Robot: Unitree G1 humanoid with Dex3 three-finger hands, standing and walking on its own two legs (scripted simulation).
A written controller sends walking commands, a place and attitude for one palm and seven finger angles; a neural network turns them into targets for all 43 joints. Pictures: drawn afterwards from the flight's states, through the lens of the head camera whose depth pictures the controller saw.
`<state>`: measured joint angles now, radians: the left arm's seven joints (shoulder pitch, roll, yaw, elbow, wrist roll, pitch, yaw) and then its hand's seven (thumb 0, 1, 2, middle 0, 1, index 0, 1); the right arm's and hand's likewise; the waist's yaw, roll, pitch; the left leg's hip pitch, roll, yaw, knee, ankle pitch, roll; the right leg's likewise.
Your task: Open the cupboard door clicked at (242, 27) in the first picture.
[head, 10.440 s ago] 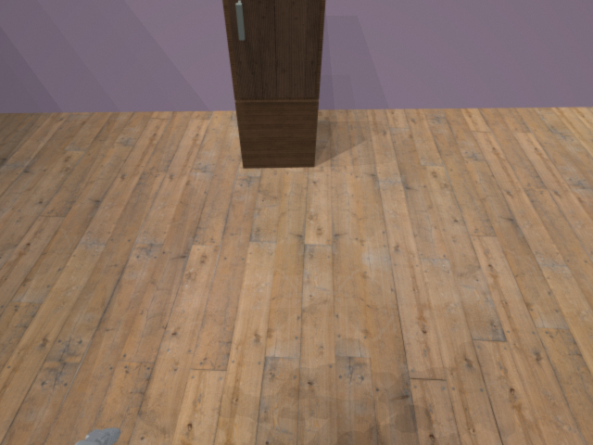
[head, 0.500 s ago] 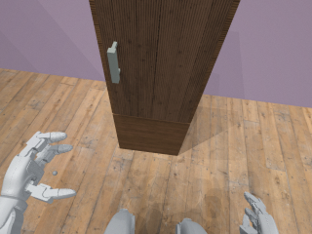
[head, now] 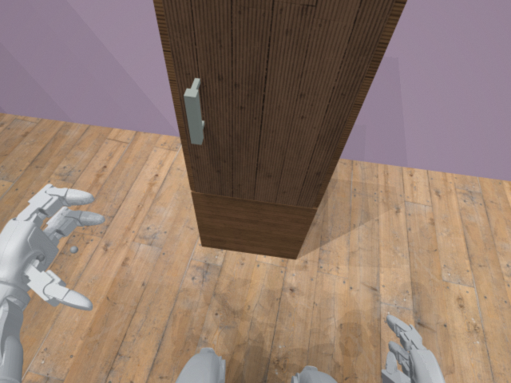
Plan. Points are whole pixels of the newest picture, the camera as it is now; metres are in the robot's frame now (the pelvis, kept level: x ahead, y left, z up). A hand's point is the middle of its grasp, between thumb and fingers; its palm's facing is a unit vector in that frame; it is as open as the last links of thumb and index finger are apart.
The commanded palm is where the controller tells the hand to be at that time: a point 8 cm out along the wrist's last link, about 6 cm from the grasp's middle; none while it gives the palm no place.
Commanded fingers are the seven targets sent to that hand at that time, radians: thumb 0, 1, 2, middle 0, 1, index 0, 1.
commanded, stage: raise the hand with hooked fingers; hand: left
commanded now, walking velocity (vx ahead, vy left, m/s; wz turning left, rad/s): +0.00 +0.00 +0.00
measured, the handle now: (196, 112) +0.59 +0.16 +0.05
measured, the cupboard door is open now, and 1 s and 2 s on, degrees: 0 0 0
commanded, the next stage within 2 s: move the hooked fingers beside the handle in 0.50 s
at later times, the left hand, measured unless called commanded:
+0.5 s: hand (88, 249) +0.28 +0.25 +0.06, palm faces -0.06 -1.00 -0.05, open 14.0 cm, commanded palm +0.26 +0.30 +0.06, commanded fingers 0.00 -0.50 0.30 -0.30 -1.20 -0.30 -1.20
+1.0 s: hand (112, 210) +0.35 +0.24 +0.06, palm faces -0.09 -1.00 -0.01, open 14.0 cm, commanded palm +0.33 +0.30 +0.06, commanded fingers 0.00 -0.50 0.30 -0.30 -1.20 -0.30 -1.20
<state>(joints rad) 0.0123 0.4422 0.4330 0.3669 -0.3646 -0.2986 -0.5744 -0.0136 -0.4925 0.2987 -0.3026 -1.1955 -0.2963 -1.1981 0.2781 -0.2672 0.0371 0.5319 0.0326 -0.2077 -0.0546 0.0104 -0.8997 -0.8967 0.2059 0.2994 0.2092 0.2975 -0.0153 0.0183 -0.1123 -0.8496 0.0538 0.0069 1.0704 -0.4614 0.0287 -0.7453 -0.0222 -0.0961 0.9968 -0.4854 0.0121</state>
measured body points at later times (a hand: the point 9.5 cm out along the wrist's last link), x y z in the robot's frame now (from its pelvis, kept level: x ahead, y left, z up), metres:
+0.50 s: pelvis +0.00 -0.02 +0.00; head +0.06 +0.00 +0.45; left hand +0.28 +0.31 +0.06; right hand +0.14 -0.27 -0.07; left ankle +0.03 +0.10 -0.67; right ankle +0.00 -0.14 -0.67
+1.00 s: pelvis +0.00 -0.02 +0.00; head +0.08 +0.00 +0.44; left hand +0.34 +0.30 +0.06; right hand +0.13 -0.28 -0.09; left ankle +0.03 +0.10 -0.67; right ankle +0.00 -0.14 -0.67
